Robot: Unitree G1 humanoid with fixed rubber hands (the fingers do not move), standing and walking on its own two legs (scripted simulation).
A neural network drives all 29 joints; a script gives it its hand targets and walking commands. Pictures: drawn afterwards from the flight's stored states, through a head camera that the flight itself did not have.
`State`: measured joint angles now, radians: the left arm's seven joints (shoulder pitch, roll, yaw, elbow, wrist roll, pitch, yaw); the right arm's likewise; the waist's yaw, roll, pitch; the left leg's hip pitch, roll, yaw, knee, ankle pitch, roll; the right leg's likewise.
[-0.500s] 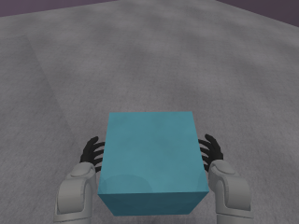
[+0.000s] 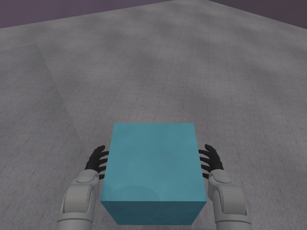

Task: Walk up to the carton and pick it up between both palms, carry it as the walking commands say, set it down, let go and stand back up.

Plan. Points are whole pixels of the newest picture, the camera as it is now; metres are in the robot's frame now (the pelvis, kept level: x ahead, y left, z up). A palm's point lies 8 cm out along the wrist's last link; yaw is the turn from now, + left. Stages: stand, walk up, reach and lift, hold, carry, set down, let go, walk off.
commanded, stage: hold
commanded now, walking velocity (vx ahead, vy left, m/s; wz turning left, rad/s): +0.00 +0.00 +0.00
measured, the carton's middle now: (154, 176) +0.30 +0.01 -0.04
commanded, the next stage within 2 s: set down in 0.26 s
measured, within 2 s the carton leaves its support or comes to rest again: neither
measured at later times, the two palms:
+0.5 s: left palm (94, 177) +0.26 +0.17 +0.01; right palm (211, 171) +0.28 -0.15 +0.02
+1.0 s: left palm (102, 175) +0.31 +0.17 -0.06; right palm (203, 172) +0.32 -0.15 -0.05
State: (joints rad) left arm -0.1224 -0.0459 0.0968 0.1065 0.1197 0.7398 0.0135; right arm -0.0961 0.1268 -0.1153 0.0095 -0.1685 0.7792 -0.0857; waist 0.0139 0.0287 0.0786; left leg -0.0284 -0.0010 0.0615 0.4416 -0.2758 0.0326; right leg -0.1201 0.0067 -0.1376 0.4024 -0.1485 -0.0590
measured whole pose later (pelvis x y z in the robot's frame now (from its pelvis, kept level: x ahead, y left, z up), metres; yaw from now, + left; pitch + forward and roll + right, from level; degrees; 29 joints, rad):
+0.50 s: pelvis -0.02 +0.00 -0.01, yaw +3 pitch -10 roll +0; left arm -0.27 -0.10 0.21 0.35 0.23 0.65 0.00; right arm -0.29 0.14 -0.26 0.27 -0.22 0.71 -0.04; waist -0.02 0.02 0.10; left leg -0.10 -0.03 0.02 0.60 -0.33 0.04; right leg -0.18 0.02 -0.07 0.57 -0.22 -0.05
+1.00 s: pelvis -0.02 +0.00 -0.03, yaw +3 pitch +7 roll +0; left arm -0.45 -0.13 0.36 0.53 0.29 0.37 -0.02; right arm -0.44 0.16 -0.41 0.44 -0.32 0.40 0.01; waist -0.02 0.02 0.07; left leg -0.53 -0.04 0.02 0.76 -0.35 0.04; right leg -0.61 0.00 -0.08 0.71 -0.23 -0.05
